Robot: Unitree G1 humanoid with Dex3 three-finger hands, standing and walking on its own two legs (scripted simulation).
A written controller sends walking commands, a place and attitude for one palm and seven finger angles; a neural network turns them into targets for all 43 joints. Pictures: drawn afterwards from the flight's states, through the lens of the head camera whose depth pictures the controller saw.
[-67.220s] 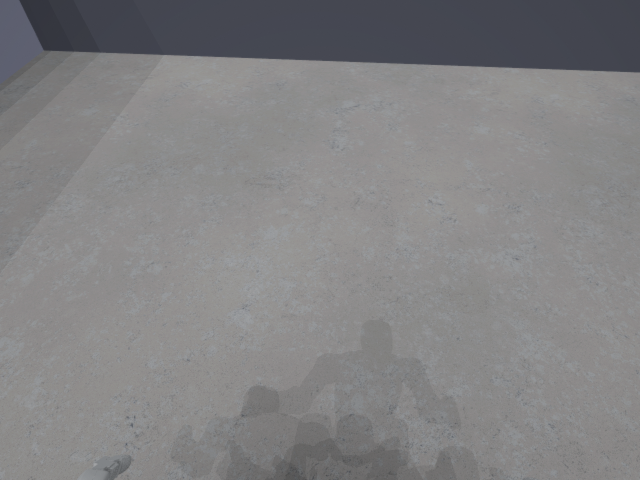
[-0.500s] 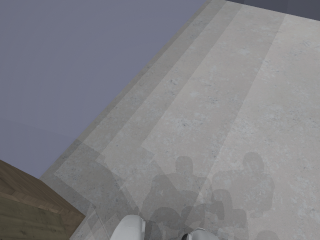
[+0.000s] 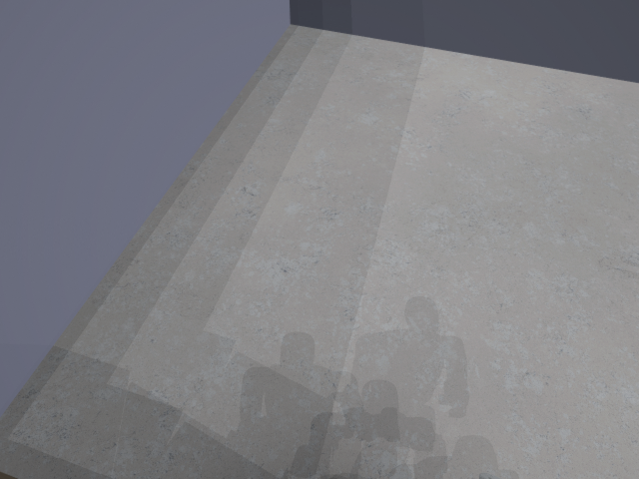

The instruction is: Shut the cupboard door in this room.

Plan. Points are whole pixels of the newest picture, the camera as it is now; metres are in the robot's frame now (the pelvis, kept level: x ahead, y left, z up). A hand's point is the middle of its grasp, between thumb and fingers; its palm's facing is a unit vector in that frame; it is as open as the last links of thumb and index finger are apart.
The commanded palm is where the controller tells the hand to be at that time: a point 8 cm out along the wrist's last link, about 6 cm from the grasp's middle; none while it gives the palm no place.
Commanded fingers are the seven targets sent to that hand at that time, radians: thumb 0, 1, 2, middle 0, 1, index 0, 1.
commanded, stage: walk to a spot facing it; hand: left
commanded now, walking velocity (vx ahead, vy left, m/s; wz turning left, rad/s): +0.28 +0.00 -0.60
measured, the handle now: out of the picture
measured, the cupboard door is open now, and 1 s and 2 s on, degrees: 80 95 95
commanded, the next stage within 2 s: turn to face it in 0.96 s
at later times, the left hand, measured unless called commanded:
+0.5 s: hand (284, 421) +0.22 +0.09 -0.19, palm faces -0.18 -0.94 -0.29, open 7.4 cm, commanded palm none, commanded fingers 0.00 0.90 0.90 -0.20 -0.30 -0.20 -0.30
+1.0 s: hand (368, 292) +0.46 -0.02 -0.17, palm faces -0.41 -0.90 -0.14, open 7.4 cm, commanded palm none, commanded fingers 0.00 0.90 0.90 -0.20 -0.30 -0.20 -0.30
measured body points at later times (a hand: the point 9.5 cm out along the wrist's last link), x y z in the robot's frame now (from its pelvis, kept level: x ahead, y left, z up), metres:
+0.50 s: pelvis +0.11 -0.12 -0.03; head +0.16 -0.14 +0.42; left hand +0.23 +0.14 -0.17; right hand +0.08 -0.37 -0.18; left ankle +0.07 +0.04 -0.65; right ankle +0.13 -0.21 -0.74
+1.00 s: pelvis +0.34 -0.17 +0.00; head +0.36 -0.16 +0.45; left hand +0.48 +0.03 -0.16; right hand +0.24 -0.38 -0.14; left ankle +0.34 -0.06 -0.74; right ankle +0.25 -0.28 -0.65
